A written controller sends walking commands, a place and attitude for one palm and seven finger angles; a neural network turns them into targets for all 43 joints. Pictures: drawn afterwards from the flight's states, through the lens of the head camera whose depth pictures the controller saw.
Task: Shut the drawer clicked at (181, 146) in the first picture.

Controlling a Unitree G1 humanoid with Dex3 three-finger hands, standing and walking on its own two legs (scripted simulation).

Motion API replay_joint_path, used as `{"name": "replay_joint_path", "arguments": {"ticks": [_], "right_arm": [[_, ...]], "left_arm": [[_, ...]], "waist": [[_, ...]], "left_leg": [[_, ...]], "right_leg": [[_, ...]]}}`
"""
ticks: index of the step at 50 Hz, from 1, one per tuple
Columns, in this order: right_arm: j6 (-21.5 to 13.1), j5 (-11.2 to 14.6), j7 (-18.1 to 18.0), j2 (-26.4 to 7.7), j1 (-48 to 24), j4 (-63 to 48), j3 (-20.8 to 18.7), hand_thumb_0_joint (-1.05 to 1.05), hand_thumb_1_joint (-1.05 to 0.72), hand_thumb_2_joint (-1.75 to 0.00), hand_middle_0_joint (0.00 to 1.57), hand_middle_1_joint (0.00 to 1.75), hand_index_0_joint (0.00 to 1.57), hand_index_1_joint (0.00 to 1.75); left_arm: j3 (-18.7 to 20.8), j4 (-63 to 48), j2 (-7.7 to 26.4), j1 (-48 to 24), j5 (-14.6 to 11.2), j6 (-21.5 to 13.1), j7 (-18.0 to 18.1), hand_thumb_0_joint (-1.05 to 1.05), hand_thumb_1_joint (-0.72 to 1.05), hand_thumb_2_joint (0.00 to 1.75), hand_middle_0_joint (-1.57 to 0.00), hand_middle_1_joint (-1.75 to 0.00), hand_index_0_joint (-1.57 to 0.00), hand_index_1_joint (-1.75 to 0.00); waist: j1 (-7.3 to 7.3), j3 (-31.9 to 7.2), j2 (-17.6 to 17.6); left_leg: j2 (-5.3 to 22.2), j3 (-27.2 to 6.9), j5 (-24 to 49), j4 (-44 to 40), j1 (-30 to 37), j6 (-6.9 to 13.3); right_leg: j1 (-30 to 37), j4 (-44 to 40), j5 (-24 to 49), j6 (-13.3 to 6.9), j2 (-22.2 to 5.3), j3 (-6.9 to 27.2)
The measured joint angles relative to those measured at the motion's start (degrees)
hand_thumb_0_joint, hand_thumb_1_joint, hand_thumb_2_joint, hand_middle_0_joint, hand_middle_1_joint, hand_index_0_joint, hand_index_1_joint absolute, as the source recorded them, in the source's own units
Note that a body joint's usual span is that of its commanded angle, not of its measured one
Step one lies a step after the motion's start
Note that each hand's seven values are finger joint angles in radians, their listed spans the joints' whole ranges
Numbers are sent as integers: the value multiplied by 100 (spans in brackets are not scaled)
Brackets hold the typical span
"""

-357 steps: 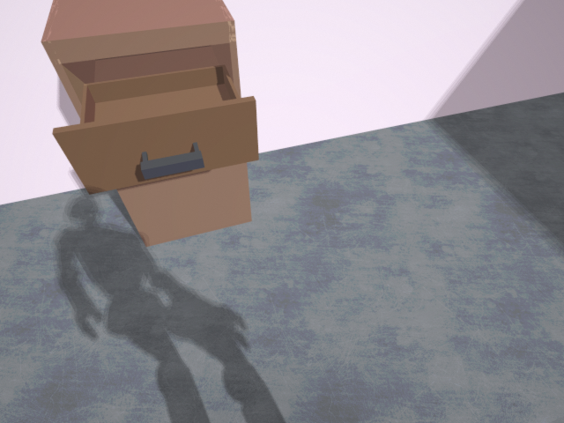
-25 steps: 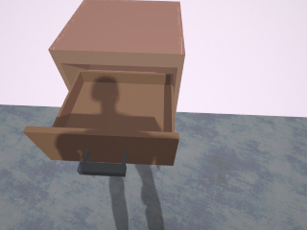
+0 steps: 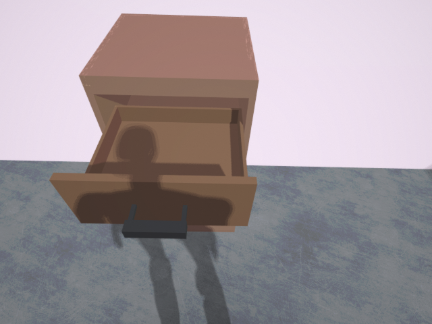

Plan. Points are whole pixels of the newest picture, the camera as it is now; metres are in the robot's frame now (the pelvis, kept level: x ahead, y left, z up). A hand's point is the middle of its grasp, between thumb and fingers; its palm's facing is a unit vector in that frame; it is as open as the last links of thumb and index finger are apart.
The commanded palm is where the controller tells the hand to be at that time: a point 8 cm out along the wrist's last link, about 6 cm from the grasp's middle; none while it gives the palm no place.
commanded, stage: come to a stop and stand still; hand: left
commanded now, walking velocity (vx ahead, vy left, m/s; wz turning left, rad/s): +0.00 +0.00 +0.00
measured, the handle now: (157, 219) +0.34 +0.15 -0.05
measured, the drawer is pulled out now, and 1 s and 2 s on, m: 0.30 0.30 0.30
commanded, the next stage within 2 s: look again from close up in 0.16 s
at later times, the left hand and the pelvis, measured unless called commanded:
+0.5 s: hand out of the picture -0.01 +0.16 -0.17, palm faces +0.02 -0.99 -0.15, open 7.4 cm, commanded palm none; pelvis +0.02 +0.01 +0.01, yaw -1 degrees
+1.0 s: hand out of the picture +0.09 +0.19 -0.12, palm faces +0.15 -0.95 -0.26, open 7.2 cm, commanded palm +0.12 +0.20 -0.06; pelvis +0.02 +0.00 +0.00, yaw -1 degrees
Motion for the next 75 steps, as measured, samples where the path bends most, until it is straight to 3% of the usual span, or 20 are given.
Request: {"name": "replay_joint_path", "arguments": {"ticks": [17,25,46,47,48,51,54,57,60,62,65,70,75], "right_arm": [[-187,104,-76,292,-19,586,72,0,-90,-89,20,29,20,30],[-216,114,-130,233,-159,718,36,1,-92,-89,20,29,20,30],[-210,106,-123,221,-173,726,32,1,-92,-89,20,29,20,30],[-229,151,-131,182,-79,471,47,1,-92,-89,20,29,20,30],[-462,185,-189,137,67,216,70,1,-93,-89,21,30,20,30],[-1272,305,-236,-46,306,-397,22,2,-93,-89,21,30,20,30],[-1610,227,-184,-342,116,-948,-93,2,-92,-89,21,30,20,30],[-1640,148,-71,-451,-320,-1425,-234,1,-91,-89,21,30,20,30],[-1563,142,60,-428,-740,-1915,-415,1,-91,-89,21,30,20,30],[-1467,145,101,-445,-942,-2261,-506,1,-91,-89,20,29,20,30],[-1339,172,44,-501,-1158,-2687,-545,1,-90,-89,20,29,20,30],[-1279,229,-174,-421,-1224,-3016,-316,1,-90,-89,20,29,20,30],[-1262,285,-261,-155,-961,-2914,81,1,-90,-89,20,29,20,30]], "left_arm": [[-93,698,-265,377,-39,-97,41,0,91,90,-20,-30,-19,-29],[-104,795,-395,346,-37,-128,57,0,91,90,-20,-30,-19,-29],[-66,730,-279,144,-13,-180,95,0,91,90,-20,-30,-19,-29],[-50,-168,-259,432,-204,217,146,1,92,90,-20,-30,-20,-30],[5,-1273,-168,808,-330,460,260,3,94,90,-20,-30,-20,-30],[-16,-3621,97,1476,-649,94,614,5,97,90,-22,-32,-21,-31],[11,-4704,21,1266,-766,-605,510,4,96,90,-24,-35,-24,-35],[112,-5069,-232,982,-963,-1721,-53,3,95,90,-28,-39,-28,-39],[370,-4954,-476,1060,-1134,-2730,-717,1,93,90,-28,-43,-33,-45],[376,-5035,-455,1304,-1153,-3114,-1057,1,93,90,-30,-46,-37,-48],[283,-5365,-301,1713,-1143,-3234,-1189,1,92,90,-38,-53,-43,-55],[271,-5884,-87,1788,-1258,-3137,-1026,2,90,90,-50,-65,-53,-65],[250,-6057,19,1241,-1331,-2774,-1238,2,90,90,-62,-76,-63,-76]], "waist": [[88,151,-55],[133,140,-98],[84,121,-75],[55,143,-52],[94,132,-75],[34,-89,-105],[-164,-329,161],[-189,-701,173],[-93,-941,-3],[15,-1006,-103],[174,-1012,-108],[367,-924,49],[337,-900,194]], "left_leg": [[-69,69,81,-419,333,49],[-96,75,43,-484,475,53],[-29,59,49,-530,490,-15],[-11,42,11,-431,415,-22],[-19,80,-10,-403,390,-33],[-146,129,-35,-264,167,-43],[-100,-26,-210,359,-466,-29],[51,16,-456,1103,-1315,-88],[206,59,-745,1936,-2161,-147],[275,20,-922,2459,-2633,-196],[328,-134,-1112,3076,-3129,-259],[360,-436,-1212,3538,-3489,-325],[397,-568,-1170,3486,-3470,-356]], "right_leg": [[329,-469,155,122,-39,71],[471,-536,121,141,-61,78],[520,-655,146,92,14,69],[470,-607,140,87,27,52],[369,-462,97,58,8,92],[-36,114,-205,30,-134,188],[-504,519,-329,84,-109,46],[-1370,1241,-542,-14,-19,101],[-2254,2113,-849,-116,70,161],[-2712,2640,-1050,-190,106,131],[-3122,3207,-1276,-281,135,-11],[-3313,3539,-1429,-377,186,-297],[-3233,3406,-1367,-415,255,-415]]}}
